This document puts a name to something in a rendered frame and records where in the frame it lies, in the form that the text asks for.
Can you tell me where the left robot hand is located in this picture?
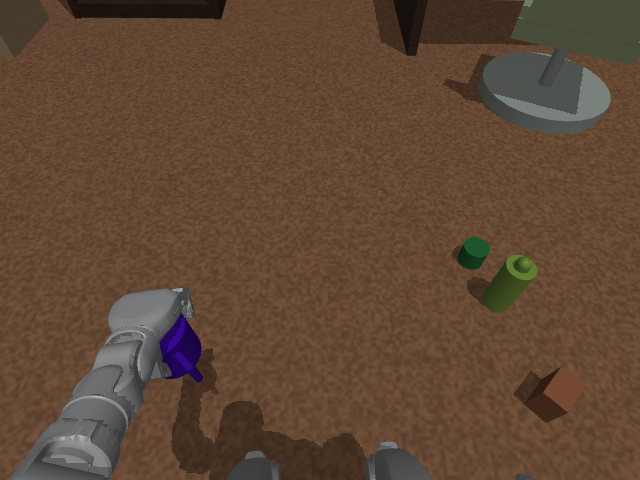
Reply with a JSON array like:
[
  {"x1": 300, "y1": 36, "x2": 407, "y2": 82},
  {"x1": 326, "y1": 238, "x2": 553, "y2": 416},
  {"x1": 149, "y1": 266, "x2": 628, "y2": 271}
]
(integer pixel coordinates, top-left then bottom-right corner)
[{"x1": 108, "y1": 287, "x2": 195, "y2": 380}]

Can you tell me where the left robot arm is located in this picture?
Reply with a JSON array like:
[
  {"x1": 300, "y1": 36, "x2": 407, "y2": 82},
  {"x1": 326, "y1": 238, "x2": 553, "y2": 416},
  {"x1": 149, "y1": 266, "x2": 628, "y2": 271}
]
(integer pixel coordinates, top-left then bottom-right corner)
[{"x1": 8, "y1": 326, "x2": 160, "y2": 480}]

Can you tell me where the bookshelf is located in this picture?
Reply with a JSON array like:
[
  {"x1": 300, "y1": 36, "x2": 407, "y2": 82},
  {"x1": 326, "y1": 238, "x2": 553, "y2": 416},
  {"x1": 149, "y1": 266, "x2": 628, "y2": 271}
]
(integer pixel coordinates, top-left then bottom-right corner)
[{"x1": 67, "y1": 0, "x2": 226, "y2": 19}]

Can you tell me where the office chair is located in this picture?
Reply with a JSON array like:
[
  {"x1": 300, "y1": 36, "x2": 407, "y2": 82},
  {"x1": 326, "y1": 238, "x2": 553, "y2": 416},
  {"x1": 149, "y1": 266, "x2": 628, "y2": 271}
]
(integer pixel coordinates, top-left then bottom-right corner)
[{"x1": 478, "y1": 0, "x2": 640, "y2": 134}]

